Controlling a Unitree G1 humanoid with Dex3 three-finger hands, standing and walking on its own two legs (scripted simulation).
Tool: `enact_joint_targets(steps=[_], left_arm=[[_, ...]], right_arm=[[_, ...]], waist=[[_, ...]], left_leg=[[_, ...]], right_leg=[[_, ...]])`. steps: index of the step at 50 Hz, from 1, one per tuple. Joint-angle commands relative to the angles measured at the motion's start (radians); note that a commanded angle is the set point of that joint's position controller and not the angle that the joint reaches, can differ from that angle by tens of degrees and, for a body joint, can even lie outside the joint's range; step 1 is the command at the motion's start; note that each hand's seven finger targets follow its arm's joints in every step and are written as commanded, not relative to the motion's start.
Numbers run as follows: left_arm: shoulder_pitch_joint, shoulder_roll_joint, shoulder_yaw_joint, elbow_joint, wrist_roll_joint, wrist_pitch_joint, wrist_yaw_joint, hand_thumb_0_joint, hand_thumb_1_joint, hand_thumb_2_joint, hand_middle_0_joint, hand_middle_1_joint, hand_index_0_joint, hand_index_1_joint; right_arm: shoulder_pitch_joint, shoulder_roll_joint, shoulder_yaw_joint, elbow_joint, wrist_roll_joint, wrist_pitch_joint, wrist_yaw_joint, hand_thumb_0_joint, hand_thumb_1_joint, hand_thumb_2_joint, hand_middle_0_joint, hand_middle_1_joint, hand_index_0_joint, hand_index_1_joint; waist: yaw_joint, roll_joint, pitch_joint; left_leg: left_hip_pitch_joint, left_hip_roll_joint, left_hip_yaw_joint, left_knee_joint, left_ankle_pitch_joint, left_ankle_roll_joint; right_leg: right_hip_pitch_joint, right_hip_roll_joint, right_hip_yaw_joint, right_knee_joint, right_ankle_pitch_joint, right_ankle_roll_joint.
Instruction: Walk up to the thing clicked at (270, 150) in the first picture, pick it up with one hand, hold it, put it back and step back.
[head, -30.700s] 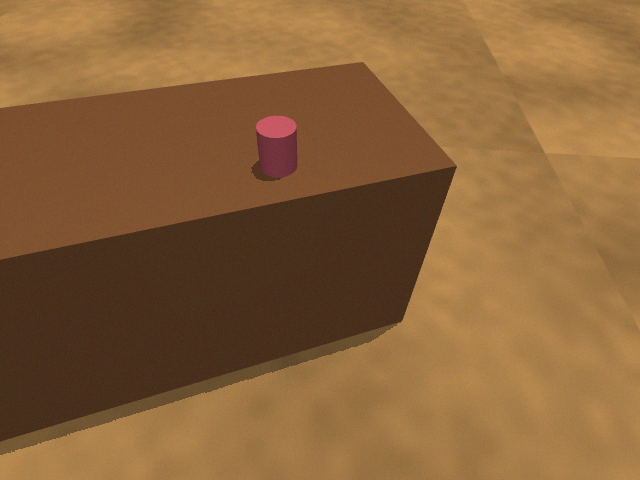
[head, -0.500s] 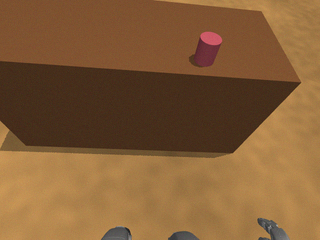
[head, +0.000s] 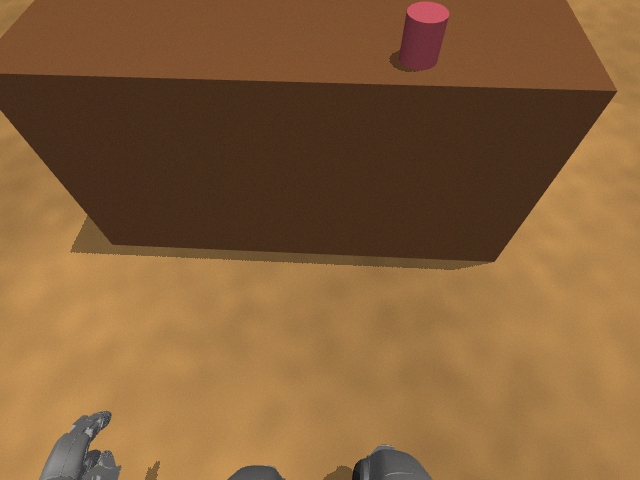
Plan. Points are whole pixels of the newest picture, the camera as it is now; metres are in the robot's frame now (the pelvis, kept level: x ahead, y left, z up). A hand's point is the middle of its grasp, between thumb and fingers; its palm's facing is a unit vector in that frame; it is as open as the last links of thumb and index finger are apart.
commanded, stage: step back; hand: right
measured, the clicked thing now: (422, 36) +0.94 -0.21 +0.00
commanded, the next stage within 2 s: stand in 1.34 s
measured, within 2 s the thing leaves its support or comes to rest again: neither
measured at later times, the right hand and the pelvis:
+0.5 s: hand out of the picture -0.04 -0.28 -0.14, palm faces +0.05 +0.94 -0.34, open 7.4 cm; pelvis -0.14 -0.01 +0.01, yaw -6 degrees
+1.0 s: hand out of the picture -0.08 -0.27 -0.15, palm faces +0.04 +0.92 -0.38, open 7.4 cm; pelvis -0.12 +0.00 +0.00, yaw -2 degrees
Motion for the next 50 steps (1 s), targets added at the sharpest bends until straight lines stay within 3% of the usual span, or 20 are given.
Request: enact_joint_targets(steps=[1,4,5,9,15,18,20,21,23,26,29,33,35,36,37,38,41,47,48,50], left_arm=[[0.003,0.251,0.054,-0.06,-0.017,0.006,0.011,0.0,0.9,0.9,-0.2,-0.3,-0.2,-0.3],[-0.066,0.216,0.053,-0.069,-0.031,0.005,0.017,0.0,0.9,0.9,-0.2,-0.3,-0.2,-0.3],[-0.052,0.235,0.058,-0.049,-0.017,0.008,0.02,0.0,0.9,0.9,-0.2,-0.3,-0.2,-0.3],[0.062,0.208,0.053,0.029,-0.036,0.013,0.008,0.0,0.9,0.9,-0.2,-0.3,-0.2,-0.3],[0.09,0.189,0.027,0.07,-0.021,-0.058,-0.005,0.0,0.9,0.9,-0.2,-0.3,-0.2,-0.3],[0.2,0.186,0.038,0.165,-0.007,-0.085,0.003,0.0,0.9,0.9,-0.2,-0.3,-0.2,-0.3],[0.211,0.291,0.067,0.166,0.022,-0.096,0.009,0.0,0.9,0.9,-0.2,-0.3,-0.2,-0.3],[0.126,0.378,0.081,0.127,0.028,-0.087,0.012,0.0,0.9,0.9,-0.2,-0.3,-0.2,-0.3],[-0.033,0.319,0.065,0.094,0.017,-0.1,0.012,0.0,0.9,0.9,-0.2,-0.3,-0.2,-0.3],[0.053,0.249,0.051,0.134,0.003,-0.105,0.006,0.0,0.9,0.9,-0.2,-0.3,-0.2,-0.3],[0.119,0.288,0.059,0.138,0.011,-0.097,-0.01,0.0,0.9,0.9,-0.2,-0.3,-0.2,-0.3],[0.092,0.274,0.049,0.121,-0.001,-0.069,-0.018,0.0,0.9,0.9,-0.2,-0.3,-0.2,-0.3],[0.12,0.175,0.018,0.111,-0.009,-0.064,-0.021,0.0,0.9,0.9,-0.2,-0.3,-0.2,-0.3],[0.065,0.145,0.008,0.095,-0.021,-0.06,-0.023,0.0,0.9,0.9,-0.2,-0.3,-0.2,-0.3],[0.018,0.238,0.036,0.1,-0.007,-0.061,-0.012,0.0,0.9,0.9,-0.2,-0.3,-0.2,-0.3],[0.005,0.262,0.035,0.102,-0.012,-0.063,-0.014,0.0,0.9,0.9,-0.2,-0.3,-0.2,-0.3],[0.08,0.224,0.033,0.127,-0.018,-0.071,-0.032,0.0,0.9,0.9,-0.2,-0.3,-0.2,-0.3],[0.123,0.18,0.034,0.186,-0.022,-0.087,-0.019,0.0,0.9,0.9,-0.2,-0.3,-0.2,-0.3],[0.152,0.209,0.043,0.202,-0.018,-0.089,-0.01,0.0,0.9,0.9,-0.2,-0.3,-0.2,-0.3],[0.111,0.314,0.058,0.181,-0.007,-0.094,-0.001,0.0,0.9,0.9,-0.2,-0.3,-0.2,-0.3]], right_arm=[[0.123,-0.193,-0.067,-0.046,-0.005,-0.033,-0.01,0.0,-0.9,-0.9,0.2,0.3,0.2,0.3],[-0.003,-0.372,-0.094,-0.101,-0.022,-0.021,0.004,0.0,-0.9,-0.9,0.2,0.3,0.2,0.3],[-0.06,-0.356,-0.095,-0.114,-0.031,-0.028,0.0,0.0,-0.9,-0.9,0.2,0.3,0.2,0.3],[-0.164,-0.225,-0.058,-0.142,-0.037,-0.025,-0.007,0.0,-0.9,-0.9,0.2,0.3,0.2,0.3],[-0.06,-0.222,-0.074,-0.108,-0.031,-0.026,0.019,0.0,-0.9,-0.9,0.2,0.3,0.2,0.3],[-0.083,-0.237,-0.079,-0.093,-0.026,0.0,0.031,0.0,-0.9,-0.9,0.2,0.3,0.2,0.3],[-0.097,-0.126,-0.043,-0.127,-0.016,-0.007,0.033,0.0,-0.9,-0.9,0.2,0.3,0.2,0.3],[-0.19,-0.183,-0.061,-0.133,-0.024,-0.008,0.022,0.0,-0.9,-0.9,0.2,0.3,0.2,0.3],[-0.152,-0.238,-0.084,-0.09,-0.008,-0.015,0.034,0.0,-0.9,-0.9,0.2,0.3,0.2,0.3],[-0.097,-0.165,-0.056,-0.051,-0.002,-0.042,0.035,0.0,-0.9,-0.9,0.2,0.3,0.2,0.3],[-0.138,-0.173,-0.053,-0.063,-0.011,-0.055,0.041,0.0,-0.9,-0.9,0.2,0.3,0.2,0.3],[-0.036,-0.167,-0.068,-0.01,-0.012,-0.086,0.034,0.0,-0.9,-0.9,0.2,0.3,0.2,0.3],[0.071,-0.235,-0.098,0.024,-0.025,-0.104,0.021,0.0,-0.9,-0.9,0.2,0.3,0.2,0.3],[0.087,-0.325,-0.113,0.015,-0.026,-0.109,0.019,0.0,-0.9,-0.9,0.2,0.3,0.2,0.3],[0.1,-0.373,-0.126,0.023,-0.012,-0.106,0.023,0.0,-0.9,-0.9,0.2,0.3,0.2,0.3],[0.073,-0.342,-0.122,0.02,-0.013,-0.102,0.022,0.0,-0.9,-0.9,0.2,0.3,0.2,0.3],[-0.002,-0.25,-0.088,-0.006,-0.016,-0.114,0.016,0.0,-0.9,-0.9,0.2,0.3,0.2,0.3],[-0.083,-0.204,-0.053,-0.022,0.002,-0.083,0.013,0.0,-0.9,-0.9,0.2,0.3,0.2,0.3],[-0.085,-0.165,-0.039,-0.025,0.012,-0.076,0.01,0.0,-0.9,-0.9,0.2,0.3,0.2,0.3],[-0.033,-0.09,-0.011,-0.031,0.019,-0.065,-0.001,0.0,-0.9,-0.9,0.2,0.3,0.2,0.3]], waist=[[-0.009,-0.152,-0.312],[-0.041,0.254,-0.221],[-0.023,0.196,-0.174],[0.053,0.078,-0.13],[-0.043,0.18,-0.247],[0.01,0.133,-0.245],[0.032,-0.157,-0.17],[0.08,-0.17,-0.072],[0.003,-0.092,0.036],[0.009,-0.11,-0.09],[0.065,-0.209,-0.091],[0.025,-0.2,-0.155],[-0.02,0.023,-0.253],[-0.038,0.16,-0.219],[-0.06,0.113,-0.175],[-0.044,0.064,-0.125],[0.012,0.101,-0.112],[0.056,0.142,-0.187],[0.075,0.085,-0.205],[0.052,-0.168,-0.239]], left_leg=[[0.083,0.031,0.04,-0.316,0.243,0.053],[-0.049,0.447,-0.49,-0.469,0.489,0.343],[-0.146,0.459,-0.497,-0.477,0.458,0.356],[-0.107,0.265,-0.164,-0.413,0.515,0.233],[0.23,0.253,-0.167,-0.38,0.08,0.237],[0.07,0.209,-0.082,-0.252,0.05,0.17],[-0.324,0.055,0.005,-0.004,-0.052,0.046],[-0.249,0.068,-0.109,0.083,-0.052,0.016],[-0.102,0.106,-0.187,0.192,0.062,0.018],[-0.182,0.023,-0.091,0.095,0.096,0.001],[-0.149,0.036,-0.004,-0.074,0.039,-0.008],[0.076,-0.002,0.092,-0.363,0.19,0.009],[0.321,0.164,-0.204,-0.457,0.144,0.084],[0.333,0.368,-0.545,-0.53,0.002,0.199],[0.218,0.435,-0.611,-0.538,-0.035,0.298],[0.149,0.416,-0.545,-0.534,-0.02,0.306],[0.147,0.274,-0.268,-0.473,0.186,0.204],[-0.046,0.19,-0.069,-0.233,0.534,0.134],[-0.094,0.155,-0.05,-0.163,0.451,0.094],[-0.189,0.009,-0.044,0.018,0.027,0.027]], right_leg=[[0.22,-0.229,0.269,-0.069,0.344,-0.098],[-0.023,0.088,0.098,0.391,-0.414,0.031],[0.017,0.079,0.197,0.523,-0.414,0.028],[-0.038,0.146,0.223,0.63,-0.245,0.019],[0.012,0.057,0.097,-0.034,-0.306,0.062],[0.271,0.091,0.046,-0.411,-0.086,0.019],[0.357,-0.165,0.531,-0.423,-0.333,-0.07],[0.009,-0.354,0.707,-0.506,-0.614,-0.198],[-0.158,-0.323,0.594,-0.476,-0.54,-0.189],[0.169,-0.158,0.297,-0.333,0.014,-0.118],[0.206,-0.164,0.301,-0.349,-0.167,-0.114],[0.189,-0.151,0.215,-0.175,0.07,-0.093],[0.016,-0.043,0.114,0.167,0.068,-0.03],[-0.207,0.064,0.024,0.27,-0.279,0.008],[-0.171,0.006,0.144,0.317,-0.356,0.0],[-0.153,-0.007,0.167,0.335,-0.342,-0.006],[-0.128,-0.034,0.133,0.228,-0.207,-0.002],[0.294,0.05,0.005,-0.224,0.065,0.022],[0.367,0.033,0.039,-0.246,0.141,0.016],[0.316,-0.285,0.49,-0.386,0.047,-0.097]])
